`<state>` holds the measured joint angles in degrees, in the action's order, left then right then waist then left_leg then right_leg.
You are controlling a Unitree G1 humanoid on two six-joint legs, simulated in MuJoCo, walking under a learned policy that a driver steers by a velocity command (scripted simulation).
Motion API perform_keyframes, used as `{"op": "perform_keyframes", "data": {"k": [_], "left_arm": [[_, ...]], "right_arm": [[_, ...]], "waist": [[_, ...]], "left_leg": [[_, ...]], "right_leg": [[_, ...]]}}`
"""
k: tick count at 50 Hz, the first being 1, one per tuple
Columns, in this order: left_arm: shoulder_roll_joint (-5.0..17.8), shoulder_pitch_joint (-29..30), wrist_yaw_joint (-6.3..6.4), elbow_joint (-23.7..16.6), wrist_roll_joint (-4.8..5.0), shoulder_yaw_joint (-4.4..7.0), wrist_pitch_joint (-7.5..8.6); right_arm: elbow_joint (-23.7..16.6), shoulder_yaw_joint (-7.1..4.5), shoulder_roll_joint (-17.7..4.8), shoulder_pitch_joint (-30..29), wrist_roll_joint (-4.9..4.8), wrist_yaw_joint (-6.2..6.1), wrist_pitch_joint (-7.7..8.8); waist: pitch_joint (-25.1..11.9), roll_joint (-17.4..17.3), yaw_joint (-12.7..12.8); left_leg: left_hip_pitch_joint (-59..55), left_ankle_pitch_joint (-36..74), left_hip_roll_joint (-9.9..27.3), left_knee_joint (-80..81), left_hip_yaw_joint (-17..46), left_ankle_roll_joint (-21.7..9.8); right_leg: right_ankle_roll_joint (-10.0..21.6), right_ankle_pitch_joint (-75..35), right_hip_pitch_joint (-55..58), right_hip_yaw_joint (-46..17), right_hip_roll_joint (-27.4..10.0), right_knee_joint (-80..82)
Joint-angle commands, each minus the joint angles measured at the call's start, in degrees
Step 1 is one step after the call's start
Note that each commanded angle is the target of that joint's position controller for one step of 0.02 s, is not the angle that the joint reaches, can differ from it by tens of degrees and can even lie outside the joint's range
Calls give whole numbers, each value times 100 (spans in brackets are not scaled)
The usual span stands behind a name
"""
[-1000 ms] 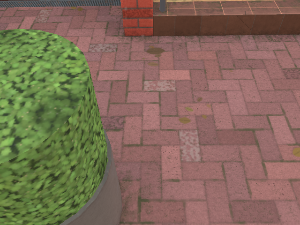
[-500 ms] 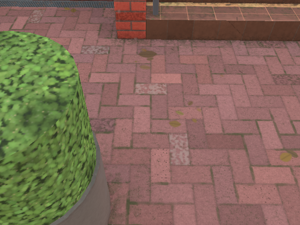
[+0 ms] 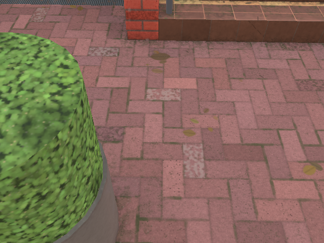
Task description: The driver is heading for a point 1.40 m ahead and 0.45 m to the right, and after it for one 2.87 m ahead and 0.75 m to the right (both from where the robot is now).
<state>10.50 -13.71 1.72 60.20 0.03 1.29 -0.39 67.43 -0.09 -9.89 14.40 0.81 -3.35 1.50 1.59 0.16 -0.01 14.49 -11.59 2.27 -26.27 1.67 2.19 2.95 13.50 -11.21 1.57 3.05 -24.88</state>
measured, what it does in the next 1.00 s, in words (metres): stands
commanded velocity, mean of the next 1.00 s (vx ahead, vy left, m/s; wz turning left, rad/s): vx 0.00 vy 0.00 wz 0.00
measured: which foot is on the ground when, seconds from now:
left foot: down 0.00-1.00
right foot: down 0.00-1.00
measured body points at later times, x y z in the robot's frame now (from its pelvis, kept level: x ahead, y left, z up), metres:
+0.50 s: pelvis +0.02 -0.01 +0.00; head +0.03 +0.00 +0.45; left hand +0.03 +0.23 -0.16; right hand +0.00 -0.24 -0.16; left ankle +0.03 +0.14 -0.74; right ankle +0.00 -0.09 -0.74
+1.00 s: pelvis +0.02 -0.01 +0.00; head +0.04 -0.01 +0.45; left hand +0.03 +0.23 -0.16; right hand +0.01 -0.25 -0.16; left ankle +0.03 +0.14 -0.74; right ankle +0.00 -0.09 -0.74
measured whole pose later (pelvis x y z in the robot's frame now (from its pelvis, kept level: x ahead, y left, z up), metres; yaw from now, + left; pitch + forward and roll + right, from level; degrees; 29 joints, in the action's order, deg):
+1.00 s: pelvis +0.02 -0.01 +0.00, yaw +0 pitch +0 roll +0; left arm 11.0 -15.3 2.3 61.2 0.4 1.7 -1.4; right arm 67.2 -1.6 -9.6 15.2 0.5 -3.3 2.0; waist 1.5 0.0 0.3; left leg 12.7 -13.1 3.1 -25.6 1.9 3.1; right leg 3.9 14.6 -9.0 1.4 4.1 -23.4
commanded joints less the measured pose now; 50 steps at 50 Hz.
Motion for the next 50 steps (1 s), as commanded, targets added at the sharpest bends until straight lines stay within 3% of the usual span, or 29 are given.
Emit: {"op": "perform_keyframes", "data": {"k": [1, 21, 22, 23, 24, 26, 27, 28, 33, 50], "left_arm": [[506, -225, 13, -120, 2, 83, 32], [515, -336, 32, -39, 14, 99, -37], [952, -868, 45, 69, 161, 274, -21], [371, 52, 45, -222, 52, 38, 6], [413, 124, 76, -218, -14, 64, 31], [565, -395, 53, -61, 13, 116, 50], [502, -566, 28, 34, 5, 94, 13], [579, -531, 41, 13, 49, 115, -11], [573, -464, 55, -23, 37, 116, -86], [580, -493, 71, -4, 38, 130, -78]], "right_arm": [[-30, -77, -521, 358, -5, -22, 22], [15, -128, -484, 493, -20, -28, 51], [56, -247, -705, 772, -154, -35, 51], [-164, -92, -286, 126, -38, -45, 74], [-152, -107, -290, 177, 53, -59, 91], [-40, -188, -649, 552, 19, -16, 125], [16, -162, -522, 683, -21, 4, 107], [2, -169, -534, 607, -51, 8, 102], [-37, -176, -498, 516, -35, 21, 84], [-50, -232, -496, 493, -33, -15, 64]], "waist": [[55, -83, 2], [59, -79, 17], [-617, 78, 149], [763, 27, -30], [559, 16, -77], [165, -143, 34], [22, -99, 30], [-37, -112, 46], [-73, -126, 41], [101, -82, 28]], "left_leg": [[-90, 202, 17, 366, 43, -146], [-102, 355, 41, 342, 14, -103], [15, -2296, -267, -301, -380, -269], [346, -83, 120, 239, 102, -180], [65, 447, 117, 343, 115, -114], [-111, 952, 81, 195, 48, -100], [-124, 738, 29, 226, 8, -100], [-155, 669, 37, 231, 15, -81], [-183, 683, 35, 284, 11, -95], [-169, 463, 53, 340, -5, -53]], "right_leg": [[124, -456, -207, -452, -399, 612], [169, -829, -46, -483, -384, 624], [444, 2797, 305, -647, -385, 673], [349, 1018, -777, -1081, -765, 1061], [230, -74, -637, -704, -500, 874], [130, -1435, -167, -437, -376, 561], [101, -1461, 50, -414, -350, 532], [130, -1408, 147, -432, -338, 484], [178, -1439, 185, -458, -370, 495], [178, -1106, 96, -518, -384, 629]]}}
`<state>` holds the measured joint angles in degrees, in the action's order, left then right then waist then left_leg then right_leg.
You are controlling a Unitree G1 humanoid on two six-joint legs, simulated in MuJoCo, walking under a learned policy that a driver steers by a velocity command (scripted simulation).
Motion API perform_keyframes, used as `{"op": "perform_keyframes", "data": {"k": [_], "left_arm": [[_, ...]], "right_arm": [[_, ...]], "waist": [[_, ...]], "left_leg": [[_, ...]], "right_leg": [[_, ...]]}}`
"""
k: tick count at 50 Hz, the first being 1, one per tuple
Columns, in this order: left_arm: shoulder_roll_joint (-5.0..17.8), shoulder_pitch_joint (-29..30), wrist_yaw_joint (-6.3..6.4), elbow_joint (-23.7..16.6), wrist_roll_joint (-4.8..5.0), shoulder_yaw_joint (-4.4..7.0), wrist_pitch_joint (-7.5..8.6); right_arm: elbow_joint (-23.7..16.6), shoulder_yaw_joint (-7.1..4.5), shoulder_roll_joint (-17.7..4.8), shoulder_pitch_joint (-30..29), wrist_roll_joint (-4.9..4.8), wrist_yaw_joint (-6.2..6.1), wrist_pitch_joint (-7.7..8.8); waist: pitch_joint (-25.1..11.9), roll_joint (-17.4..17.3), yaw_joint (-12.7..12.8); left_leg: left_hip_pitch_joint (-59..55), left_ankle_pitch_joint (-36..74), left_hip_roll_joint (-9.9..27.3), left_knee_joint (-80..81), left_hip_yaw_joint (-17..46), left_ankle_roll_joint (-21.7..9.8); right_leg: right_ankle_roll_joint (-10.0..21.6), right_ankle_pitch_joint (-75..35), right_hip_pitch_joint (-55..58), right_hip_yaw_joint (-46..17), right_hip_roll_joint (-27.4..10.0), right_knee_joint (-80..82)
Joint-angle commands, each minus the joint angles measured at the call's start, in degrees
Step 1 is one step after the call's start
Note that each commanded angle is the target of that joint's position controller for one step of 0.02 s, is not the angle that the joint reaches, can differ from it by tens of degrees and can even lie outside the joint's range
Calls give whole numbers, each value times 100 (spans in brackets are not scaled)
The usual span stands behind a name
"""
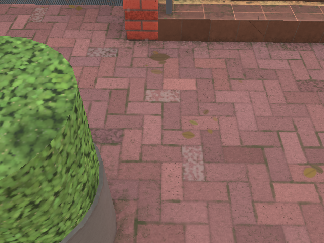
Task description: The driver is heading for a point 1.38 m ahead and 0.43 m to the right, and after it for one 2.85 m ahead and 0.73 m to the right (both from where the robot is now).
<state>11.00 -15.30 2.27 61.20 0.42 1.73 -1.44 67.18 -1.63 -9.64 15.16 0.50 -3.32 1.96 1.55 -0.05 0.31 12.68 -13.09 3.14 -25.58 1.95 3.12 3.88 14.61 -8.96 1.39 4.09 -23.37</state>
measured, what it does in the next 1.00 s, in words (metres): stands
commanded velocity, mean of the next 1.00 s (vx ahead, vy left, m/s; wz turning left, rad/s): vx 0.01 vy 0.00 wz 0.00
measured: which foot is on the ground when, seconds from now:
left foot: down 0.00-1.00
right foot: down 0.00-1.00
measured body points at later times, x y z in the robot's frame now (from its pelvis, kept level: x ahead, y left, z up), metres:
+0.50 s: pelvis +0.00 +0.00 +0.00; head +0.02 +0.00 +0.45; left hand +0.01 +0.24 -0.16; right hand -0.01 -0.24 -0.16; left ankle +0.01 +0.15 -0.74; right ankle -0.02 -0.08 -0.74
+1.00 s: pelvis +0.01 -0.01 +0.00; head +0.02 +0.00 +0.45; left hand +0.01 +0.24 -0.15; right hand -0.01 -0.24 -0.16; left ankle +0.01 +0.15 -0.74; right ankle -0.02 -0.08 -0.74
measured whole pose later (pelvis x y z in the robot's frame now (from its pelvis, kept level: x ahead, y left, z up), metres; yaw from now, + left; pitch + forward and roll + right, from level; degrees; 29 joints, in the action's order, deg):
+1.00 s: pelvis +0.01 -0.01 +0.00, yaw +0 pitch +0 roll +0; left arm 11.2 -16.1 2.4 60.7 0.7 2.0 -1.4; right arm 66.9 -2.3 -9.7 16.3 0.4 -3.4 2.1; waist 1.5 -0.3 0.4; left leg 12.0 -13.5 3.7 -25.2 2.2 3.8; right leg 4.5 14.8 -8.1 1.4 4.8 -22.6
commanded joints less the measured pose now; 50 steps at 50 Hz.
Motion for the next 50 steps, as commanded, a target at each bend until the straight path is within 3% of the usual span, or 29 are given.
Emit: {"op": "perform_keyframes", "data": {"k": [1, 9, 11, 19, 45, 46, 47, 50], "left_arm": [[530, -337, 16, -104, 0, 87, 27], [519, -407, 21, -94, 0, 89, 25], [519, -346, 24, -119, 3, 86, 28], [529, -425, 11, -116, 9, 92, 31], [570, -447, 28, -145, 25, 115, 21], [559, -513, 36, -116, 24, 114, 17], [562, -384, 30, -166, 31, 110, 21], [593, -456, 25, -150, 25, 122, 32]], "right_arm": [[-25, -80, -520, 421, -1, -18, 18], [5, -83, -481, 511, -3, -27, 18], [-11, -83, -477, 470, 1, -32, 19], [0, -89, -495, 552, -14, -20, 46], [-49, -138, -517, 568, -15, -20, 30], [-21, -131, -477, 628, -13, -26, 22], [-69, -136, -505, 520, -13, -24, 26], [-58, -146, -537, 580, -16, -18, 43]], "waist": [[108, -62, -3], [54, -54, 5], [202, -48, 0], [98, -75, 12], [120, -72, 3], [23, -56, 12], [260, -69, -4], [119, -69, 3]], "left_leg": [[13, 607, -33, 273, -33, -142], [8, 403, -51, 258, -77, -124], [59, 399, -41, 261, -61, -119], [53, 656, -13, 247, -43, -109], [11, 658, 2, 279, -41, -70], [-13, 393, -45, 247, -105, -75], [68, 611, 10, 291, -24, -69], [6, 741, 11, 268, -35, -65]], "right_leg": [[86, -1208, -129, -503, -490, 483], [105, -881, -85, -530, -490, 555], [117, -713, -210, -574, -503, 607], [105, -1459, -10, -526, -496, 472], [103, -1545, 19, -547, -514, 498], [120, -1076, 64, -550, -498, 557], [115, -1326, -93, -584, -524, 536], [97, -1701, 33, -545, -518, 478]]}}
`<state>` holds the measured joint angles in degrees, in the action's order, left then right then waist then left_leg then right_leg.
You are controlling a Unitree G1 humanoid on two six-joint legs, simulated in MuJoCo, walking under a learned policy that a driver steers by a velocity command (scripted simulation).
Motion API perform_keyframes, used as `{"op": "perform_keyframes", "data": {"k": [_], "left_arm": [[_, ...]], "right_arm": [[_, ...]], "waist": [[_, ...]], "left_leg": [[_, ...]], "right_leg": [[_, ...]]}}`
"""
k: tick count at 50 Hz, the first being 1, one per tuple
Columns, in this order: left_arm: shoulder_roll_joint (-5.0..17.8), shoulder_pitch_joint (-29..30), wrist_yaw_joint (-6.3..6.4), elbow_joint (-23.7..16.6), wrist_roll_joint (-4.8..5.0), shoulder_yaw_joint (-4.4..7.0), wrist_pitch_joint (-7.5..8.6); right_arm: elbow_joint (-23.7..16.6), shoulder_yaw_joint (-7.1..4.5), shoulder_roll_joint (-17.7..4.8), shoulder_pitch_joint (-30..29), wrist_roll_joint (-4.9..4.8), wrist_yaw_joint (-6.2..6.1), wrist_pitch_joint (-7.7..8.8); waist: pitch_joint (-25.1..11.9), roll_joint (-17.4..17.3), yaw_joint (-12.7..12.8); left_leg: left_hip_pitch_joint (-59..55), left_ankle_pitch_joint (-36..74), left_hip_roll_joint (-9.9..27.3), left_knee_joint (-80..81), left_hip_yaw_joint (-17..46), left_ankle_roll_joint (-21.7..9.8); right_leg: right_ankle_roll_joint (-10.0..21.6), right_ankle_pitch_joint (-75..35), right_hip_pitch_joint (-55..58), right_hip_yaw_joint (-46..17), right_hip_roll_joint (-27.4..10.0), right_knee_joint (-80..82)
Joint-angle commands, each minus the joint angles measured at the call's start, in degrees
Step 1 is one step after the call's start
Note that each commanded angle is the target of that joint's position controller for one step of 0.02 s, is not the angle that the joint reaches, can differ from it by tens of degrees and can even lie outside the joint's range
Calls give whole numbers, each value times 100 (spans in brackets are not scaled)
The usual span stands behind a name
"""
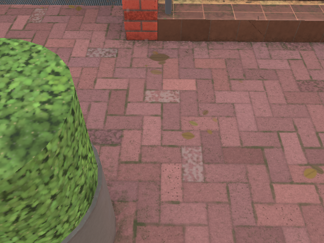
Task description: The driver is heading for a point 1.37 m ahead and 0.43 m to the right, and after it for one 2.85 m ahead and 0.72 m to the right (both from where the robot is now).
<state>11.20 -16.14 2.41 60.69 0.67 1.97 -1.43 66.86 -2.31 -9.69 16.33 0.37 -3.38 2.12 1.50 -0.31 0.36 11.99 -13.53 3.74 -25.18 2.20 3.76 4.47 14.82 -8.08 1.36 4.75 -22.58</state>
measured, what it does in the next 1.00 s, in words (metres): stands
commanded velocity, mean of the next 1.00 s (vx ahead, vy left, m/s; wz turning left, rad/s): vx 0.00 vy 0.00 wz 0.00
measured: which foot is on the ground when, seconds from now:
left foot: down 0.00-1.00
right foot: down 0.00-1.00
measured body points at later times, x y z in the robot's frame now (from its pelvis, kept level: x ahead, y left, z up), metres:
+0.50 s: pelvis +0.00 +0.00 +0.00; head +0.02 +0.00 +0.45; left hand +0.01 +0.25 -0.15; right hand -0.02 -0.24 -0.16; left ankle +0.00 +0.16 -0.74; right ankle -0.03 -0.07 -0.74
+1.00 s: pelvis +0.00 +0.00 +0.00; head +0.01 +0.00 +0.45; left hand +0.01 +0.25 -0.15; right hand -0.02 -0.24 -0.16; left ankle +0.00 +0.16 -0.74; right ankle -0.03 -0.07 -0.74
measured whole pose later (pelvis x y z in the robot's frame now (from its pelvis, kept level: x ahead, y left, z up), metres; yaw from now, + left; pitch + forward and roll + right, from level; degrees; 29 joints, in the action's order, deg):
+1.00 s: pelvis +0.00 +0.00 +0.00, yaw +0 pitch +0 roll -1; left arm 11.3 -16.1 2.1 60.0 0.7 2.0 -1.5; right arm 66.7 -2.2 -9.8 17.2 0.4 -3.3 2.2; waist 1.6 -0.4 0.3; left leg 12.2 -13.3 3.9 -25.3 2.2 3.8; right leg 4.5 14.6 -8.3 1.2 4.9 -22.7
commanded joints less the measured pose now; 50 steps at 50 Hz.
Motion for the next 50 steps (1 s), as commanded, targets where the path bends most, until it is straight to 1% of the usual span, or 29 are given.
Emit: {"op": "perform_keyframes", "data": {"k": [1, 10, 11, 15, 50], "left_arm": [[568, -382, 12, -98, 1, 97, 26], [569, -353, 13, -120, 0, 99, 18], [562, -353, 3, -126, -12, 98, 18], [567, -351, -9, -136, -8, 101, 20], [577, -351, -12, -173, -3, 96, 17]], "right_arm": [[-22, -77, -527, 474, -5, -11, 24], [-43, -80, -531, 457, -2, -14, 17], [-25, -72, -508, 475, -5, -15, 14], [-22, -69, -525, 488, -3, -17, 13], [-34, -60, -533, 555, 0, -10, 29]], "waist": [[97, -42, 0], [141, -48, -2], [147, -53, -2], [133, -44, -3], [161, -56, -9]], "left_leg": [[77, 751, -49, 232, -66, -129], [90, 666, -45, 245, -65, -122], [100, 696, -39, 228, -67, -133], [104, 680, -33, 222, -67, -134], [130, 637, -28, 231, -68, -125]], "right_leg": [[39, -1695, -27, -540, -584, 400], [48, -1484, -75, -563, -587, 439], [54, -1531, -73, -573, -596, 434], [57, -1510, -67, -574, -598, 432], [62, -1404, -96, -585, -594, 431]]}}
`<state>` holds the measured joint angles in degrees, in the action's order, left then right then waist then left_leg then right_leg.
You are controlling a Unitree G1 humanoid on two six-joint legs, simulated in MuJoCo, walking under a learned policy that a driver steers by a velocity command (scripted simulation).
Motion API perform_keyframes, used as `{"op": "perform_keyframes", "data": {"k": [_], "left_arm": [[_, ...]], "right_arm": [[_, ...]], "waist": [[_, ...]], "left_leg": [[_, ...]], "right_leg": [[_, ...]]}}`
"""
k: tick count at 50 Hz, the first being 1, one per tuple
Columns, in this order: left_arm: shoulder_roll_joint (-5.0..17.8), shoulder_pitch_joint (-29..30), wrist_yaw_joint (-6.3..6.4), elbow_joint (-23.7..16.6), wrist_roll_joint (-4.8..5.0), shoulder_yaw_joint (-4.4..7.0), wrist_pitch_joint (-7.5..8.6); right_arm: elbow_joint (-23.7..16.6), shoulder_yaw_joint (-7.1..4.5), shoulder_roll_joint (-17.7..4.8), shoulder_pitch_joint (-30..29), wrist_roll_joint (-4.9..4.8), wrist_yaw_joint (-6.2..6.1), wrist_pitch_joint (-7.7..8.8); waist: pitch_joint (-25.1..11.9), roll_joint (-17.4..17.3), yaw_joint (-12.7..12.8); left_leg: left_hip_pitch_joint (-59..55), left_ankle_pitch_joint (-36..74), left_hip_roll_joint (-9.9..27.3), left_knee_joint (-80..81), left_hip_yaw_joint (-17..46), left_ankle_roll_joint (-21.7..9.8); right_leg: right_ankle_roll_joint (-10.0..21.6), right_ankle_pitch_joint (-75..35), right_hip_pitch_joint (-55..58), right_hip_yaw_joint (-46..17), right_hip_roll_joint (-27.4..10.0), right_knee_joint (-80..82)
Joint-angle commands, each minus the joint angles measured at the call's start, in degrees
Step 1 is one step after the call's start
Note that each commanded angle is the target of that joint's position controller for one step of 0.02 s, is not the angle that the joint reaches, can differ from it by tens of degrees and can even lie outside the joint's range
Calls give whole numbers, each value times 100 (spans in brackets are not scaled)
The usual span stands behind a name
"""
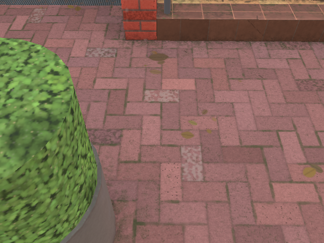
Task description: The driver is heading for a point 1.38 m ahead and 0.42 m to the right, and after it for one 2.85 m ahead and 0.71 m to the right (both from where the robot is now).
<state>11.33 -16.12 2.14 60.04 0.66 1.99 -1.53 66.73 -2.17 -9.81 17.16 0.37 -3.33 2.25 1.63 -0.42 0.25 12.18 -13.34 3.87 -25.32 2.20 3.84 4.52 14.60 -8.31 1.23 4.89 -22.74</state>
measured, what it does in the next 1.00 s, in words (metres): stands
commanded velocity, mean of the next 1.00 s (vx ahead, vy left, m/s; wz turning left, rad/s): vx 0.00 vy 0.00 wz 0.00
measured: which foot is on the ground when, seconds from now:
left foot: down 0.00-1.00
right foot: down 0.00-1.00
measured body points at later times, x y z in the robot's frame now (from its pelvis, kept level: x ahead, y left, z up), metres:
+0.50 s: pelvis +0.00 +0.00 +0.00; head +0.02 +0.00 +0.45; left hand +0.01 +0.25 -0.15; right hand -0.02 -0.24 -0.16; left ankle +0.00 +0.16 -0.74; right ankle -0.03 -0.07 -0.74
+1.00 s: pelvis +0.00 +0.00 +0.00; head +0.01 +0.00 +0.45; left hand +0.01 +0.25 -0.15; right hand -0.02 -0.24 -0.16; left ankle +0.00 +0.16 -0.74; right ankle -0.03 -0.07 -0.74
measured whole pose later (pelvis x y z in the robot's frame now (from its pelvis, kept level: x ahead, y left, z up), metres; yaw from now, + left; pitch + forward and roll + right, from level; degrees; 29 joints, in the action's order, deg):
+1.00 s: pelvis +0.00 +0.00 +0.00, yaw +0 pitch +0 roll -1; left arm 11.4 -16.1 2.1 60.0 0.6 1.8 -1.6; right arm 66.1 -2.0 -10.1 17.3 0.4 -3.3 2.4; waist 1.7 -0.4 0.2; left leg 12.3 -13.3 3.9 -25.6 2.2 3.9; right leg 4.5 14.6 -8.4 1.1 5.0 -23.0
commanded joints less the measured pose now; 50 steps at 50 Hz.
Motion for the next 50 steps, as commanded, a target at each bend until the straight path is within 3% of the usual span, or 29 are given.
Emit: {"op": "perform_keyframes", "data": {"k": [1, 50], "left_arm": [[564, -353, 14, -107, -1, 94, 27], [577, -339, 14, -110, -4, 80, 18]], "right_arm": [[-21, -73, -521, 473, -1, -14, 17], [-88, -55, -558, 479, -2, -16, 34]], "waist": [[148, -45, 2], [162, -44, -2]], "left_leg": [[110, 618, -41, 245, -68, -133], [137, 558, -35, 235, -71, -121]], "right_leg": [[56, -1383, -73, -572, -608, 447], [53, -1334, -83, -588, -599, 438]]}}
